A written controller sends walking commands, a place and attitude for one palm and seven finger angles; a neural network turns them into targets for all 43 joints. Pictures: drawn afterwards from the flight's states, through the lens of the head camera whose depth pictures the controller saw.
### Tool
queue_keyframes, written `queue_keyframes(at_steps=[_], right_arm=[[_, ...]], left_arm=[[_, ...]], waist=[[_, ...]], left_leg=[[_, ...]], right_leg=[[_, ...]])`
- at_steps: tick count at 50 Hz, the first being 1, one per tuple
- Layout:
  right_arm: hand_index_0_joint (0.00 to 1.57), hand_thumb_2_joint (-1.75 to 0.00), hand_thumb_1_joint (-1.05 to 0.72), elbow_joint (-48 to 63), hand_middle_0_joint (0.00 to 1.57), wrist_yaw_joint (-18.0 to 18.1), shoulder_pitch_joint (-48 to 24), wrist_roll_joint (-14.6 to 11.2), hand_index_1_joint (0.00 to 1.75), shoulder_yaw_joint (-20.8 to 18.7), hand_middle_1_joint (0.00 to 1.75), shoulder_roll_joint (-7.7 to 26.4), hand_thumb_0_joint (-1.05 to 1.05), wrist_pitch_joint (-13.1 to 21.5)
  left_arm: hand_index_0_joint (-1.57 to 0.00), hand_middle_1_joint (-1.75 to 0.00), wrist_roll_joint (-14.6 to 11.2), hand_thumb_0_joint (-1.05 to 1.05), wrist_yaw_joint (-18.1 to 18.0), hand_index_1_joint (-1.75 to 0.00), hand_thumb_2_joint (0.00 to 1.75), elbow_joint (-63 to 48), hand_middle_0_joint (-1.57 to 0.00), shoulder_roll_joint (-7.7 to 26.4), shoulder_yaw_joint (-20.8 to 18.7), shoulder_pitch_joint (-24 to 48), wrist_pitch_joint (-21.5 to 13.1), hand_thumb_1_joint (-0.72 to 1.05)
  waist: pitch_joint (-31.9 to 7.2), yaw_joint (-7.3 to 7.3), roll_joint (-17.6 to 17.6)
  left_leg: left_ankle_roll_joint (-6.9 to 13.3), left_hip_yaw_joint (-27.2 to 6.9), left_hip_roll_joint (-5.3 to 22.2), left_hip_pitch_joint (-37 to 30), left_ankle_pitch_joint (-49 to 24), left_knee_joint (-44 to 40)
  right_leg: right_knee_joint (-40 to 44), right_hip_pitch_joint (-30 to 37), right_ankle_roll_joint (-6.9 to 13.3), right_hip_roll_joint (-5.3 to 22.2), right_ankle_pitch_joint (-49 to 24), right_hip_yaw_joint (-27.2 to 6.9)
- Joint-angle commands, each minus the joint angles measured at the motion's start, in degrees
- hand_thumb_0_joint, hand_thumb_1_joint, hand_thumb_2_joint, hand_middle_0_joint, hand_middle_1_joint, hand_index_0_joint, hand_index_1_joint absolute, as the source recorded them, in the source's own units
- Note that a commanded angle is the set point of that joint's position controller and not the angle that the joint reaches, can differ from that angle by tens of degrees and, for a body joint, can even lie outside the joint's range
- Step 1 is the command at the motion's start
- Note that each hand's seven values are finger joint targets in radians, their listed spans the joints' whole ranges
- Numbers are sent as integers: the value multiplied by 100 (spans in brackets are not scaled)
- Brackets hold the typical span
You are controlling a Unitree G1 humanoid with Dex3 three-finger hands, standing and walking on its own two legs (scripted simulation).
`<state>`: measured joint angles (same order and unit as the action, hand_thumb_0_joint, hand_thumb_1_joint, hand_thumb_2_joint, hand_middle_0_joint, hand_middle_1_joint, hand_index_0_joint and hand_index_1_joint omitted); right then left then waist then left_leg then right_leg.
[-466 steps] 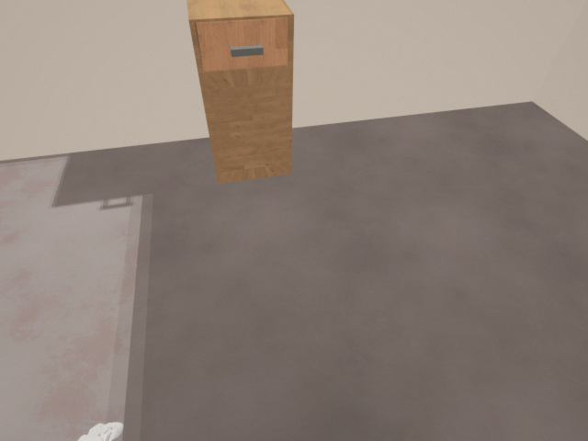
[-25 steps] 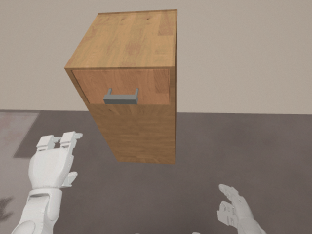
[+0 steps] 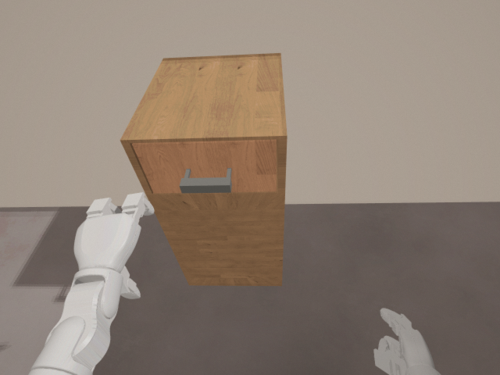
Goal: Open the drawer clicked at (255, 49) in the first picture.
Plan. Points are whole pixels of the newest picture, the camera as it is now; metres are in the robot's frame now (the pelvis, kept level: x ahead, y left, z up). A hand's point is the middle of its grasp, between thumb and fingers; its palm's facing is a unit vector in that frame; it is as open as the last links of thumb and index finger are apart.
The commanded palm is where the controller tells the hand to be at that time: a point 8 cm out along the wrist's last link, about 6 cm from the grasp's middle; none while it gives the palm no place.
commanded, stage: raise the hand with hooked fingers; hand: left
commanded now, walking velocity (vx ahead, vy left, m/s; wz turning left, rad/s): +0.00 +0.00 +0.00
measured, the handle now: (207, 178) +0.57 +0.18 -0.06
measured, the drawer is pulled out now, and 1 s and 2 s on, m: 0.00 0.00 0.00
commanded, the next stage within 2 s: move the hooked fingers above the handle in 0.62 s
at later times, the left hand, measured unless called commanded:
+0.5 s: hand (124, 232) +0.31 +0.25 +0.08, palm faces -0.01 -0.08 -1.00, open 13.9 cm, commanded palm +0.29 +0.25 +0.14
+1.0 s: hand (145, 219) +0.35 +0.23 +0.06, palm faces -0.02 -0.04 -1.00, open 13.9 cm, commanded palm +0.33 +0.23 +0.12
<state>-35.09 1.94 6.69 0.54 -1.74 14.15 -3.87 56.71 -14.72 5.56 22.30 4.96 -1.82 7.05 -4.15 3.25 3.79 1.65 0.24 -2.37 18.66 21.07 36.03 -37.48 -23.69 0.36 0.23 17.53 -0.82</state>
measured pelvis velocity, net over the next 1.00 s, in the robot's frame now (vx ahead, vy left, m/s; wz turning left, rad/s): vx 0.01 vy -0.02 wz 0.02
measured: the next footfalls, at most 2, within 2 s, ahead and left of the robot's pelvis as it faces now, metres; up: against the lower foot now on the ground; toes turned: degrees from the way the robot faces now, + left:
none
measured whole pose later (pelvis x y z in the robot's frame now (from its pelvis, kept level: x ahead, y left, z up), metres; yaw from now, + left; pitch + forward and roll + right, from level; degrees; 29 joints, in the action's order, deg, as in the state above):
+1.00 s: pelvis +0.01 -0.02 +0.01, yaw +1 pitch +5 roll +1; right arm -36.6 2.9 7.8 0.1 -0.6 13.6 -4.2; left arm 58.1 -7.6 20.5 25.1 5.6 15.7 -0.9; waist -1.8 3.4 2.7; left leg 0.3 -1.6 -1.2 16.5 17.9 29.9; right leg -31.2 -21.0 1.7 -0.7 14.9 1.1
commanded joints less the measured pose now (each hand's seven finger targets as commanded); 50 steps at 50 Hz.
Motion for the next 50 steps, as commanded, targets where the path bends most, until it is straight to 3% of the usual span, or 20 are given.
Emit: queue_keyframes(at_steps=[1, 5, 11, 14, 17, 20, 24, 29, 33, 37, 40, 42, 44, 45, 47, 50], right_arm=[[20, -90, -90, 921, 20, 62, -656, -26, 30, -35, 30, 542, 0, 172], [20, -90, -90, 890, 20, 44, -594, -29, 30, 30, 30, 497, 0, 116], [20, -90, -90, 813, 20, 34, -474, -41, 30, 40, 30, 509, 0, 109], [20, -90, -90, 832, 20, -8, -392, -42, 30, 18, 30, 555, 0, 95], [20, -90, -90, 832, 20, -54, -373, -26, 30, -4, 30, 591, 0, 63], [20, -90, -90, 850, 20, -84, -349, 15, 30, -30, 30, 595, 0, 111], [20, -90, -90, 791, 20, -81, -314, 33, 30, -83, 30, 600, 0, 144], [20, -90, -90, 675, 20, -100, -330, -39, 30, -140, 30, 594, 0, 161], [20, -90, -90, 639, 20, -90, -362, -74, 30, -157, 30, 612, 0, 128], [20, -90, -90, 686, 20, -32, -437, -70, 30, -119, 30, 642, 0, 75], [20, -90, -90, 635, 20, 46, -394, -88, 30, -53, 30, 634, 0, 74], [20, -90, -90, 560, 20, 115, -320, -83, 30, -53, 30, 646, 0, 94], [20, -90, -90, 553, 20, 160, -271, -64, 30, -81, 30, 642, 0, 121], [20, -90, -90, 584, 20, 170, -272, -51, 30, -71, 30, 595, 0, 136], [20, -90, -90, 523, 20, 178, -162, -42, 30, -120, 30, 565, 0, 168], [20, -90, -90, 492, 20, 165, -35, -51, 30, -168, 30, 562, 0, 193]], left_arm=[[-30, -120, 155, 0, 186, -120, 30, -1051, -30, 1265, -610, 1691, 3, -50], [-30, -120, 217, 0, 371, -120, 30, -1001, -30, 1407, -673, 2297, -70, -50], [-30, -120, 15, 0, 713, -120, 30, -899, -30, 1327, -495, 2851, -175, -50], [-30, -120, -76, 0, 941, -120, 30, -616, -30, 1154, -434, 2369, -209, -50], [-30, -120, -85, 0, 1060, -120, 30, -844, -30, 1182, -433, 2312, -372, -50], [-30, -120, -60, 0, 964, -120, 30, -1252, -30, 1387, -668, 2338, -628, -50], [-30, -120, -56, 0, 601, -120, 30, -1437, -30, 1657, -1075, 2258, -853, -50], [-30, -120, -43, 0, 231, -120, 30, -1177, -30, 1498, -1036, 2265, -737, -50], [-30, -120, -44, 0, 267, -120, 30, -1007, -30, 1253, -662, 2183, -434, -50], [-30, -120, -80, 0, 505, -120, 30, -894, -30, 1246, -523, 2212, -255, -50], [-30, -120, -25, 0, 623, -120, 30, -339, -30, 1209, -382, 2865, -316, -50], [-30, -120, 31, 0, 616, -120, 30, 30, -30, 1432, -527, 3290, -453, -50], [-30, -120, 106, 0, 541, -120, 30, 96, -30, 1836, -894, 3480, -634, -50], [-30, -120, 128, 0, 502, -120, 30, 54, -30, 1664, -719, 3668, -729, -50], [-30, -120, 143, 0, 388, -120, 30, 191, -30, 1616, -731, 3849, -896, -50], [-30, -120, 144, 0, 242, -120, 30, 526, -30, 1560, -724, 3933, -973, -50]], waist=[[-759, 139, -326], [-805, 160, 114], [-929, 61, -59], [-869, 91, -318], [-901, 124, -261], [-1194, 198, -4], [-1288, 244, -28], [-1238, 178, -42], [-1230, 126, -79], [-1246, 75, -387], [-775, -66, -721], [-727, -84, -759], [-1121, 14, -564], [-1317, 11, -367], [-1481, -6, -167], [-1552, -45, -90]], left_leg=[[-38, -95, 109, -283, -1653, -931], [-123, -147, 132, -544, -2051, -1053], [-165, -213, 146, -801, -2495, -1149], [-137, -159, 154, -734, -2555, -1171], [-153, -166, 174, -747, -2761, -1166], [-172, -217, 171, -859, -3115, -1098], [-212, -243, 140, -823, -3162, -1084], [-212, -154, 96, -720, -2932, -1070], [-149, -44, 59, -704, -2759, -1091], [-48, 30, 20, -629, -2465, -1096], [4, 59, 4, -367, -1914, -1116], [17, 89, -36, -236, -1687, -1091], [22, 98, -77, -232, -1731, -1008], [25, 91, -102, -265, -1797, -959], [11, 102, -101, -297, -1993, -863], [4, 119, -98, -165, -2026, -762]], right_leg=[[649, 987, 251, -94, -856, 230], [746, 1175, 307, -111, -1035, 253], [938, 1377, 295, -136, -1348, 291], [1005, 1456, 274, -149, -1454, 298], [998, 1468, 275, -125, -1544, 300], [945, 1594, 289, -112, -1727, 269], [938, 1613, 295, -144, -1812, 235], [932, 1487, 292, -154, -1794, 225], [971, 1529, 276, -120, -1848, 216], [1023, 1667, 224, -94, -1848, 173], [1109, 1361, 189, -93, -1445, 188], [1127, 1313, 173, -74, -1306, 146], [1062, 1517, 179, -72, -1369, 44], [988, 1540, 185, -42, -1466, 50], [895, 1495, 200, -47, -1705, 47], [814, 1418, 192, -48, -1796, 37]])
